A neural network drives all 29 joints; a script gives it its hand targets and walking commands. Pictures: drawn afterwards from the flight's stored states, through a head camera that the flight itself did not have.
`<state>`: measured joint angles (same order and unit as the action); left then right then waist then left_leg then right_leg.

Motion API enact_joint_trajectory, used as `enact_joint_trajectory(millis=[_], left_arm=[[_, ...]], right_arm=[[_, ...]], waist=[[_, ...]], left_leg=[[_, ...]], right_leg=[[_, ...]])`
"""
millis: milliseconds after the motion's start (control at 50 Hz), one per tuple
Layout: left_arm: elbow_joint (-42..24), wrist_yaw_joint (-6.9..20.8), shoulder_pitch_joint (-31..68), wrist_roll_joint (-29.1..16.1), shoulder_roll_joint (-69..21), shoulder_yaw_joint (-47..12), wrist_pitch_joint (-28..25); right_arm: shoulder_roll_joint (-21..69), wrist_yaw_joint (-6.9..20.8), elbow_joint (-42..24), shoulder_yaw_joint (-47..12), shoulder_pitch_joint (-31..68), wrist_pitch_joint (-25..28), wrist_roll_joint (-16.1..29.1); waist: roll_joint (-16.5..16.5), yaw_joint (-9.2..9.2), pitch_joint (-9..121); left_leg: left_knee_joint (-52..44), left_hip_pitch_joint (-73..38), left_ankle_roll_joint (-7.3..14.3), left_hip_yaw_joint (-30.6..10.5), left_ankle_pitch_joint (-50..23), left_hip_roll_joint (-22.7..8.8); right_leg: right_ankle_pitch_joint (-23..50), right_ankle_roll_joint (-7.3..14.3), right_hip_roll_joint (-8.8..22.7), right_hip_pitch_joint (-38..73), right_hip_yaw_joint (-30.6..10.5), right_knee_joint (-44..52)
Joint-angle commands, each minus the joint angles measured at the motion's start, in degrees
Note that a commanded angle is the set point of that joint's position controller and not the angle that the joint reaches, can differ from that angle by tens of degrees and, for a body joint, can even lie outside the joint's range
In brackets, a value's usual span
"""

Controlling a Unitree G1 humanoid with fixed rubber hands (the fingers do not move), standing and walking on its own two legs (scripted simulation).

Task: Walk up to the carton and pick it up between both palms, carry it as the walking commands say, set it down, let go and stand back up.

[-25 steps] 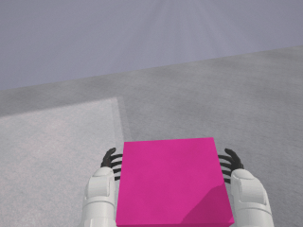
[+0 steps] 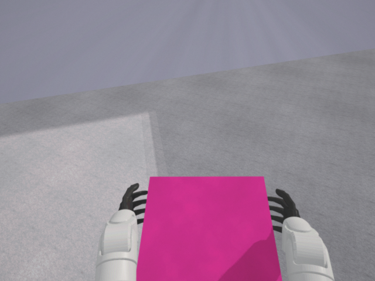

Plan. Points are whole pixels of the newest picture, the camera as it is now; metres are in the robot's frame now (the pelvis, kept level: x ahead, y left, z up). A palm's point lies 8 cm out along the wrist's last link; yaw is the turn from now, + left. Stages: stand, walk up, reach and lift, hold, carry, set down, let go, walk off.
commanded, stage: reach and lift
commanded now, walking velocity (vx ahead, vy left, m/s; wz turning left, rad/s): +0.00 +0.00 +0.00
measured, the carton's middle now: (206, 235) +0.28 +0.00 -0.05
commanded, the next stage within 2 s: hold in 0.12 s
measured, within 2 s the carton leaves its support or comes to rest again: neither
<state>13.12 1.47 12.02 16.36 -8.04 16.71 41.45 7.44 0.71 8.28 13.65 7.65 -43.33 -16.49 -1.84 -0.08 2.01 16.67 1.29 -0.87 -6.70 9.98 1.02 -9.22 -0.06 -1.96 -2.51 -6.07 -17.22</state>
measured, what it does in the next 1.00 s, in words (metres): stands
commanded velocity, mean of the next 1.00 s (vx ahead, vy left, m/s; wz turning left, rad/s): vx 0.00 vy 0.00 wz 0.00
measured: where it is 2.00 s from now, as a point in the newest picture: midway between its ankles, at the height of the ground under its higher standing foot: outside the picture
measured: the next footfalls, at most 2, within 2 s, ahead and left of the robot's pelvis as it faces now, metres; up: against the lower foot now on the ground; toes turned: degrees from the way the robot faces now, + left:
right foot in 1.70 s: +0.00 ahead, -0.05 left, +0.00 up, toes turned -4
left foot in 1.94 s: +0.01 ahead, +0.27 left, +0.00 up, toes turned +11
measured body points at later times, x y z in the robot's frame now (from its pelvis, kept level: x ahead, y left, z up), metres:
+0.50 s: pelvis -0.01 +0.01 +0.00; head -0.07 +0.01 +0.44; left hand +0.29 +0.19 +0.04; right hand +0.27 -0.17 +0.03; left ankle +0.00 +0.13 -0.75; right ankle +0.01 -0.12 -0.75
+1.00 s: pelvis +0.00 +0.00 +0.00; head -0.05 -0.01 +0.45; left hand +0.28 +0.19 +0.04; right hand +0.28 -0.17 +0.03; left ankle +0.00 +0.13 -0.75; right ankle +0.01 -0.12 -0.75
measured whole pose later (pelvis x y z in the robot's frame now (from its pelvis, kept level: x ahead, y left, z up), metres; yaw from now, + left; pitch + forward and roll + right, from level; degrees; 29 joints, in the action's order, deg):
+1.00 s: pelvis +0.00 +0.00 +0.00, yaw +1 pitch -6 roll +0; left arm 8.7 1.0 8.9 15.5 -7.6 14.9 42.1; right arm 7.4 0.3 7.1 12.5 6.9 -43.2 -14.9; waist -1.3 -0.4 2.1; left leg 16.3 0.4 -0.7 -7.1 10.0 1.2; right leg -9.3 0.0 -1.8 -1.2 -5.6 -16.4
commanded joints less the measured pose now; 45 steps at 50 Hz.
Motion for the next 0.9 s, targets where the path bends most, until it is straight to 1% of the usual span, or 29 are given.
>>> enact_joint_trajectory(millis=[0,40,60,80,120,160,180,220,240,280,300,340,420,440,460,520,540,580,600,620,640,660,680,720,740,780,840,860,880], left_arm=[[-1.72,16.36,27.68,-15.95,-49.85,-35.94,-1.53],[-6.09,17.32,29.91,-16.99,-48.65,-37.88,-2.49],[-6.19,17.43,32.64,-16.59,-48.16,-37.64,-2.14],[-3.31,17.67,30.82,-16.23,-47.34,-35.61,-1.2],[-3.23,18.07,31.81,-15.12,-46.84,-36.14,-1.14],[-4.06,18.23,33.84,-15.73,-47.9,-36.85,-1.17],[-4.65,18.17,36.13,-16.38,-48.19,-37.29,-1.46],[-0.41,18.58,32.6,-15.89,-50.21,-35.93,-1.43],[-0.62,18.11,32.74,-15.48,-50.28,-35.28,-0.93],[-3.78,17.82,35.77,-16.28,-50.96,-37.05,-1.98],[0.63,18.28,34.13,-16.02,-52.35,-35.01,-1.58],[2.97,18.34,31.14,-15.05,-52.76,-33.82,-1.55],[4.07,17.59,31.83,-14.48,-53.26,-32.65,-1.79],[2.67,17.27,33.34,-15.24,-51.85,-33.24,-2.6],[3.53,17.04,34.74,-15.84,-53.37,-34.03,-2.08],[3.06,16.9,32.69,-14.84,-53.76,-33.38,-1.75],[4.4,16.33,31.02,-15.34,-53.39,-33.74,-1.31],[1.43,15.82,28.38,-15.24,-55.44,-35.67,-1.52],[-0.84,15.74,31.52,-16.08,-55.38,-37.14,-1.43],[0.36,15.83,27.59,-15.07,-54.16,-35.98,-1.02],[-2.33,15.58,29.88,-15.95,-53.86,-37.98,-0.75],[0.28,15.56,23.91,-15.84,-55.33,-37.32,-0.46],[-5.47,15.6,28.03,-16.69,-53.23,-39.13,-0.69],[-6.72,15.1,28.83,-16.62,-51.61,-38.62,-0.95],[-7.79,15.13,27.66,-16.84,-52.8,-40.25,-0.78],[-6.48,14.66,22.73,-16.12,-52.76,-39.6,-0.46],[-6.43,15.01,21.12,-16.48,-51.33,-39.49,-0.43],[-8.77,15.22,21.57,-16.94,-50.39,-40.22,-0.78],[-9.76,15.2,25.95,-17.33,-49.75,-40.82,-0.89]], right_arm=[[49.82,15.8,-2.91,-37.48,35.46,3.07,18.0],[50.56,15.94,-6.73,-39.26,38.76,4.19,19.56],[52.78,15.89,-0.82,-37.35,34.85,3.72,19.16],[50.75,16.05,-1.33,-36.47,36.19,3.04,18.4],[50.16,15.49,1.61,-33.22,35.03,3.18,17.5],[48.85,15.93,2.6,-31.23,34.45,3.48,16.56],[50.2,16.2,4.49,-32.26,36.04,3.18,17.36],[47.8,16.29,1.05,-31.98,38.31,3.63,16.43],[46.73,16.38,0.25,-31.17,38.17,3.61,16.24],[48.64,16.85,0.51,-32.33,40.27,3.92,17.38],[47.06,16.99,-1.57,-33.11,43.25,4.07,17.25],[46.49,17.15,-4.34,-34.67,46.01,4.24,17.79],[46.3,17.54,-1.78,-34.13,44.77,3.87,17.46],[46.39,17.9,0.28,-34.41,43.57,3.59,16.8],[46.32,17.86,2.33,-32.36,41.46,3.46,15.9],[46.3,18.66,1.95,-32.87,42.02,3.81,16.98],[44.16,18.49,2.97,-31.15,38.79,3.61,15.38],[45.22,18.43,-3.54,-34.8,41.6,4.72,18.66],[46.17,18.25,-0.99,-33.66,38.17,4.38,17.63],[44.92,18.33,-3.51,-34.69,39.33,4.53,17.81],[46.62,18.31,0.2,-33.98,36.14,3.97,17.7],[45.77,18.0,-2.86,-35.05,36.17,3.78,17.31],[45.54,18.15,-3.28,-34.51,34.35,4.01,17.81],[46.56,17.88,-1.66,-34.9,34.22,3.27,17.51],[45.98,17.31,-4.66,-36.26,34.52,3.75,18.4],[45.94,17.01,-6.48,-37.65,33.54,3.65,18.41],[46.26,15.73,-8.88,-38.32,32.8,3.48,18.1],[46.04,15.74,-9.12,-38.45,30.81,3.6,18.03],[47.26,15.95,-7.42,-38.28,31.8,3.47,17.86]], waist=[[6.3,-0.79,12.48],[4.05,-1.67,18.02],[0.92,-0.77,15.83],[3.68,-1.23,12.46],[-1.83,0.11,11.03],[-2.46,2.1,8.31],[-2.52,0.47,11.61],[0.73,2.0,10.18],[-2.99,1.99,10.45],[-1.36,0.8,14.24],[2.21,0.88,13.3],[4.01,-0.04,14.4],[2.54,0.47,12.05],[6.43,0.56,10.55],[4.35,1.9,9.66],[1.23,0.32,12.2],[3.56,1.72,10.43],[-0.27,-0.22,14.61],[-3.07,1.06,14.27],[-0.7,-0.25,12.52],[-3.08,0.33,14.5],[-0.02,0.33,15.94],[-4.93,0.34,13.98],[0.28,0.09,13.47],[-1.87,0.05,15.19],[0.41,-0.28,16.41],[3.26,-0.83,15.6],[2.22,-0.59,13.36],[0.77,0.23,13.37]], left_leg=[[-1.49,0.98,0.95,2.59,-11.24,4.58],[0.33,1.15,0.89,3.77,-10.1,5.45],[0.15,1.19,0.84,3.26,-8.5,5.31],[-0.33,1.25,1.07,3.71,-6.18,4.88],[0.01,3.93,0.54,4.03,-4.21,5.57],[-0.91,5.22,0.23,3.62,-2.56,4.59],[-0.65,4.2,0.15,4.21,-1.43,5.07],[-1.24,3.23,0.18,4.07,-2.7,4.1],[-1.13,4.64,-0.39,3.55,-3.32,4.43],[-0.13,1.43,-0.25,3.55,-4.52,4.73],[-0.56,2.8,0.42,3.13,-2.56,4.15],[-0.86,3.72,0.71,2.6,-3.83,4.15],[-1.06,1.76,0.53,2.62,-2.89,4.15],[-1.67,3.38,0.86,2.09,-1.35,3.19],[-1.29,1.5,0.52,2.1,-1.03,3.02],[-1.97,1.86,0.09,1.84,-3.37,3.39],[-1.97,-0.77,-0.59,1.73,-8.03,2.55],[-0.88,-0.77,-0.73,1.73,-13.51,2.83],[-1.03,-0.58,-1.41,1.92,-12.93,3.1],[-0.66,-1.96,-1.25,2.58,-15.87,3.7],[-1.07,-4.21,-1.47,2.52,-16.63,3.72],[-1.19,-5.36,-1.53,2.12,-20.44,3.26],[-1.4,-2.53,-1.75,1.9,-18.5,3.01],[-1.37,-2.73,-0.96,2.19,-16.89,3.67],[-1.51,-3.72,-1.39,2.1,-21.58,3.94],[-1.22,-3.16,-1.19,1.61,-24.38,3.61],[-1.3,-3.32,-0.56,1.83,-19.19,4.22],[-1.4,-2.52,-0.68,1.82,-21.8,3.98],[-1.49,-0.58,-0.52,2.59,-14.96,4.54]], right_leg=[[14.23,-1.19,-2.76,5.77,2.25,1.26],[14.0,-1.34,-2.4,7.43,1.39,1.01],[13.54,-1.32,-1.17,5.35,0.45,1.1],[10.07,-1.27,-1.6,4.14,1.0,1.75],[8.49,-1.02,-0.74,4.67,0.35,1.99],[4.24,-0.31,-1.7,4.39,2.13,1.84],[1.94,-0.41,-1.68,5.26,1.85,1.98],[3.09,-0.29,-2.45,4.66,3.18,1.75],[4.7,0.5,-2.61,5.63,3.19,1.32],[3.35,0.1,-2.49,3.08,2.82,1.29],[2.17,0.2,-2.65,4.46,3.53,0.87],[3.5,-0.23,-2.66,6.33,3.81,0.76],[1.71,0.13,-2.68,2.43,3.78,1.1],[0.05,0.15,-3.27,1.78,4.37,0.84],[0.01,0.61,-3.08,0.46,4.0,0.41],[1.58,0.74,-3.18,2.01,4.24,0.75],[3.28,0.76,-3.84,0.23,4.14,0.95],[7.94,0.81,-3.79,4.38,3.61,0.01],[7.9,1.12,-3.59,3.72,3.42,0.06],[9.6,0.65,-3.66,2.93,3.55,0.8],[11.02,1.13,-3.57,3.48,3.48,0.85],[11.66,0.51,-3.96,3.45,4.09,1.15],[10.73,0.92,-3.9,4.06,3.49,0.78],[11.87,0.28,-3.67,2.92,3.3,1.07],[14.74,0.39,-4.13,5.39,3.44,1.04],[17.58,-0.09,-3.9,6.42,3.2,0.78],[17.12,-0.57,-3.53,6.39,2.72,1.27],[18.96,-0.39,-3.54,6.54,2.15,1.48],[15.08,-0.17,-3.23,6.66,2.36,1.46]])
